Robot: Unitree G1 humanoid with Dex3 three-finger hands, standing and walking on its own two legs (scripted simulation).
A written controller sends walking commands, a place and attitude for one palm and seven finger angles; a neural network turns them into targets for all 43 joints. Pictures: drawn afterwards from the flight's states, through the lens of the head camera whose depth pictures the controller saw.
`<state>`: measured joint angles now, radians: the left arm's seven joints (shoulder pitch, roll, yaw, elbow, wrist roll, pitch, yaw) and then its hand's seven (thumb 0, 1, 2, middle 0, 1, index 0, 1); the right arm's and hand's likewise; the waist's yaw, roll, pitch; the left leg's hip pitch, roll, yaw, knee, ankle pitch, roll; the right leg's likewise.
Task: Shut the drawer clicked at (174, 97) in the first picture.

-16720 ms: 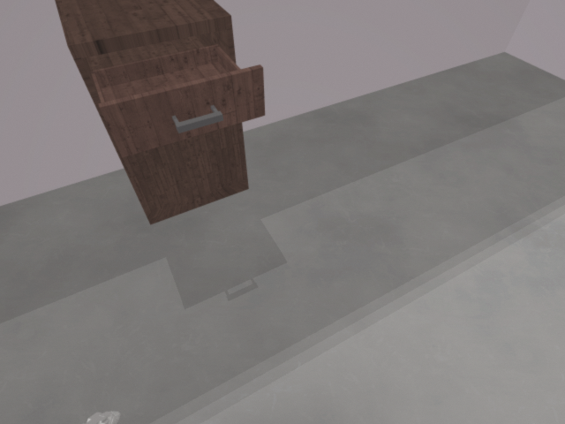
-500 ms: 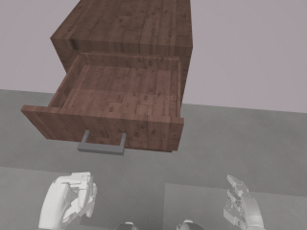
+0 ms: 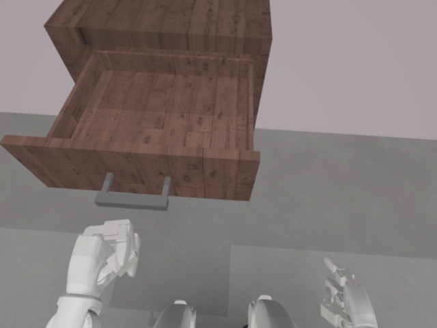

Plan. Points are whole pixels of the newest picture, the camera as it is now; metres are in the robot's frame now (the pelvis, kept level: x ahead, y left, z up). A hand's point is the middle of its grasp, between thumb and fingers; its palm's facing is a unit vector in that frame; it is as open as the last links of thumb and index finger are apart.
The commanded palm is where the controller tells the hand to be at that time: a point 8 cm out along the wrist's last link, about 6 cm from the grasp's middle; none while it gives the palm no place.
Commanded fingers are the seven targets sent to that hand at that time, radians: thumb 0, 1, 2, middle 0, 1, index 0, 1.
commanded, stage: bring the fist close to the handle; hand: left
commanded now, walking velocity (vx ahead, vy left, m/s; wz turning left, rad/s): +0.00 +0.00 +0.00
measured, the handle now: (135, 191) +0.36 +0.17 +0.01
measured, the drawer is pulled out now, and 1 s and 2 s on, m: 0.29 0.29 0.16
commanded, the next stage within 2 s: push the drawer shut in 0.72 s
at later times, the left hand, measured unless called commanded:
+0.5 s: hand (148, 241) +0.27 +0.13 +0.01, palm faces -0.09 -1.00 -0.02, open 3.2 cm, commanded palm +0.25 +0.20 +0.01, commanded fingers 0.00 0.90 0.90 -1.40 -1.60 -1.40 -1.60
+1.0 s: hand (151, 233) +0.28 +0.13 +0.01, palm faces -0.08 -1.00 -0.04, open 3.2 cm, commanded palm +0.27 +0.19 +0.01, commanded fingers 0.00 0.90 0.90 -1.40 -1.60 -1.40 -1.60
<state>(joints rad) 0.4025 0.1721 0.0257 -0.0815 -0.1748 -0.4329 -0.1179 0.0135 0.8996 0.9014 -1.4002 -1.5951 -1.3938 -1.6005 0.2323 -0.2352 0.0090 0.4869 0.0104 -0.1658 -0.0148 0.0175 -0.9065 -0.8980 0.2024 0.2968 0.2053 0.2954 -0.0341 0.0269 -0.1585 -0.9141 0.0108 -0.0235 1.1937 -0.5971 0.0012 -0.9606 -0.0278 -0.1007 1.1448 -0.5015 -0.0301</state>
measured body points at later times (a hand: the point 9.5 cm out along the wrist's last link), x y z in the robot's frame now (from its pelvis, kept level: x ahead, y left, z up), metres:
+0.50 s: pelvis -0.01 +0.01 -0.02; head +0.09 +0.01 +0.41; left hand +0.27 +0.19 +0.01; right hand +0.17 -0.23 -0.11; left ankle -0.01 +0.12 -0.64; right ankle +0.03 -0.11 -0.64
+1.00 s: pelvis -0.01 +0.01 -0.02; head +0.10 +0.01 +0.42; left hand +0.28 +0.18 +0.01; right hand +0.17 -0.23 -0.11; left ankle -0.01 +0.12 -0.64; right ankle +0.03 -0.11 -0.64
